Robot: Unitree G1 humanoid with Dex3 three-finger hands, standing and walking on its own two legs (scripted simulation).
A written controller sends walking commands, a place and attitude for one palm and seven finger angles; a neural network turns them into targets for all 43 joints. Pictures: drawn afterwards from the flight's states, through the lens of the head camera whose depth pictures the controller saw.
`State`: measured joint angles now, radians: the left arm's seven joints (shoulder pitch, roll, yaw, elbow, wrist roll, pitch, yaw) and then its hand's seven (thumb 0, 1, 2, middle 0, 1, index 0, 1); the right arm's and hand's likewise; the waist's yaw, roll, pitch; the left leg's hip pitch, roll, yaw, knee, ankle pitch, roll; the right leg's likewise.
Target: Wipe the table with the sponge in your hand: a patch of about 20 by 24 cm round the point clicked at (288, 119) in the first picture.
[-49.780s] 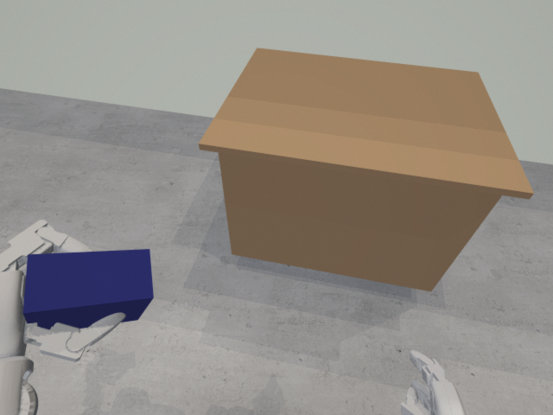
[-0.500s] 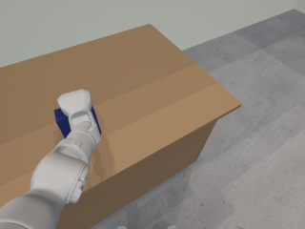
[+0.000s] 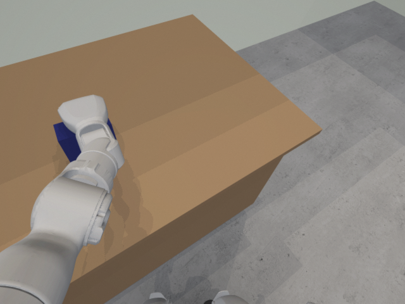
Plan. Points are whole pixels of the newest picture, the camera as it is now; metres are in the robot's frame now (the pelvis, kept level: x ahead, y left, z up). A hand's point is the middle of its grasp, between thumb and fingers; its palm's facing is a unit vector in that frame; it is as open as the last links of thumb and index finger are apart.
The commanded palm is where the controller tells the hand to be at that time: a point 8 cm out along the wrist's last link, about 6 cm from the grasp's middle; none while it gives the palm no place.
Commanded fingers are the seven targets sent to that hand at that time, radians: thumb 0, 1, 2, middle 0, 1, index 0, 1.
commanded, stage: wipe forward along the third lane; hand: left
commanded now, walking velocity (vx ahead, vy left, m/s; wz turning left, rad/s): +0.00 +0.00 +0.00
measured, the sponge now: (92, 147) +0.47 +0.21 -0.01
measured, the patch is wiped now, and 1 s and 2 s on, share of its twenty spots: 0.95 1.00 1.00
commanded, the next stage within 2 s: wipe back along the third lane in 0.10 s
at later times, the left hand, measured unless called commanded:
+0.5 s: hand (87, 126) +0.50 +0.22 +0.02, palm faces -0.06 +0.01 -1.00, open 9.7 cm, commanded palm +0.47 +0.18 +0.05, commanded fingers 0.00 0.10 1.30 -1.20 -1.60 -1.20 -1.60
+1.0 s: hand (93, 141) +0.46 +0.20 +0.03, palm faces -0.05 +0.00 -1.00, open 9.7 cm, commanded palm +0.41 +0.17 +0.05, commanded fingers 0.00 0.10 1.30 -1.20 -1.60 -1.20 -1.60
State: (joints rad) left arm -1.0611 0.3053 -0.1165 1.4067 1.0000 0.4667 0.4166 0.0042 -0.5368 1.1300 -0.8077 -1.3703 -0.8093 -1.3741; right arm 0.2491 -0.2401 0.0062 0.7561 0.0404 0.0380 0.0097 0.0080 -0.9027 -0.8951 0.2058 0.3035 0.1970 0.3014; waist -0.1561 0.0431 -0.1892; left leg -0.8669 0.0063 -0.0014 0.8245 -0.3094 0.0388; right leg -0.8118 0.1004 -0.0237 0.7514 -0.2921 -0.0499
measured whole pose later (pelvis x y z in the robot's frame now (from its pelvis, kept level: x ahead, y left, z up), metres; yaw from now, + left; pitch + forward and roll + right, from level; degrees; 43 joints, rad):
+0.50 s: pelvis +0.02 +0.02 +0.00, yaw -1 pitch +21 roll -4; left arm -1.02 0.27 -0.19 1.33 0.96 0.48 0.46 -0.01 -0.51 1.13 -0.76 -1.42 -0.76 -1.42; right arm 0.31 -0.22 -0.01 0.78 0.03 0.07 0.05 0.01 -0.90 -0.90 0.21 0.30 0.20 0.30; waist -0.13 0.04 -0.21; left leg -0.86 0.00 0.01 0.83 -0.34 0.07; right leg -0.79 0.09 -0.01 0.73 -0.31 -0.02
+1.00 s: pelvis +0.06 +0.02 +0.02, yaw +1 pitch +14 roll -3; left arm -0.74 0.08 -0.35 1.10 0.93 0.54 0.49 0.00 -0.45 1.10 -0.70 -1.47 -0.70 -1.47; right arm 0.11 -0.20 -0.03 0.75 0.04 0.20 0.08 0.01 -0.90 -0.90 0.20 0.30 0.20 0.30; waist -0.01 0.02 -0.21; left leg -0.58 -0.03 0.00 0.68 -0.34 0.07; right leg -0.52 0.07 -0.01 0.59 -0.32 -0.02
